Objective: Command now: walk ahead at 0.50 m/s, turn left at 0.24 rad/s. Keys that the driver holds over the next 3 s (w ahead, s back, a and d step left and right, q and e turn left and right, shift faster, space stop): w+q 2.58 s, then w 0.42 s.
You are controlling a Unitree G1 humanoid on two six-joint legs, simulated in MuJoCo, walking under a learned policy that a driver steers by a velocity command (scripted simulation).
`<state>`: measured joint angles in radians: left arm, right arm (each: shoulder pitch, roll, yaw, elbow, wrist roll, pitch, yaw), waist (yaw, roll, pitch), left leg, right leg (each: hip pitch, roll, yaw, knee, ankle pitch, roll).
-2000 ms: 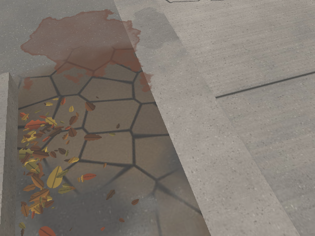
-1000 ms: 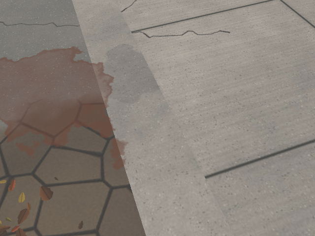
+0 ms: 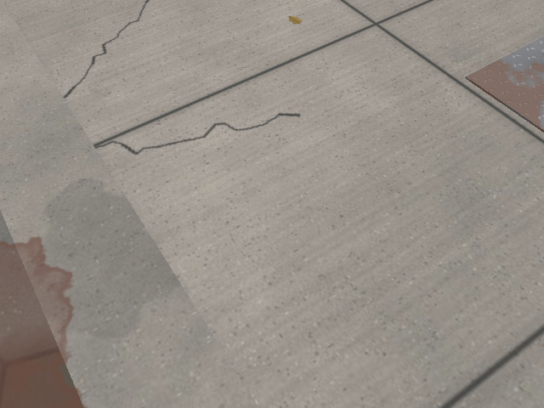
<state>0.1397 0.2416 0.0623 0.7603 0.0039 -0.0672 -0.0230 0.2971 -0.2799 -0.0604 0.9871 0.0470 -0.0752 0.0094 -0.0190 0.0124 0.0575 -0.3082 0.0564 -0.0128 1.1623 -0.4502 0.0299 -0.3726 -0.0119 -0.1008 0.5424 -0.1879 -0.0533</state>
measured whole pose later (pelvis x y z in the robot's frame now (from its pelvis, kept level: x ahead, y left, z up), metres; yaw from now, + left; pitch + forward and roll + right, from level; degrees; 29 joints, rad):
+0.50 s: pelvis +0.27 +0.08 -0.02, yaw +16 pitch +1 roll -1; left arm 0.26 0.27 0.08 0.89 -0.02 -0.07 0.02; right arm 0.10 -0.28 -0.09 0.81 0.02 -0.04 0.04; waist 0.00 0.01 0.08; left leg -0.49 -0.04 0.06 0.68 -0.19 0.12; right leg -0.14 -0.06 -0.09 1.05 -0.52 0.03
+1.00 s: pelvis +0.55 +0.14 -0.01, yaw +34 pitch +2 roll -2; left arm 0.03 0.26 0.06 0.73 0.01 -0.13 -0.02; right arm 0.36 -0.29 -0.08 0.81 0.03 -0.03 -0.02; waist -0.06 0.03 0.01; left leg -0.22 -0.09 -0.20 0.96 -0.50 0.05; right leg -0.44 0.05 0.00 0.52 -0.13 -0.02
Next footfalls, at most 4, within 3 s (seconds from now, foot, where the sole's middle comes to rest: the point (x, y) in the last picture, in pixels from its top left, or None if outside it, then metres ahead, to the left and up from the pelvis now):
0.44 left None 0.38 0.18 -0.77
0.94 right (242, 303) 0.73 0.12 -0.77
1.46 left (98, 299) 0.75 0.50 -0.77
1.92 right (74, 207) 1.07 0.64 -0.77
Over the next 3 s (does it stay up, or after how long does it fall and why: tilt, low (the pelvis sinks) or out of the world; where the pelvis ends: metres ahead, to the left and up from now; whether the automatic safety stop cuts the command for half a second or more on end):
stays up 0.98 1.13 -0.01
